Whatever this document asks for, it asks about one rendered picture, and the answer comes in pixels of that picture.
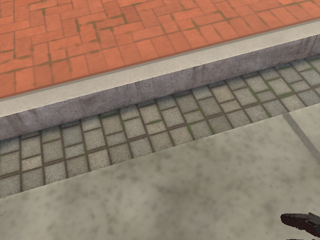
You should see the right robot hand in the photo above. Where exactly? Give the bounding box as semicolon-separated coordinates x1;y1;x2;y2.
280;212;320;240

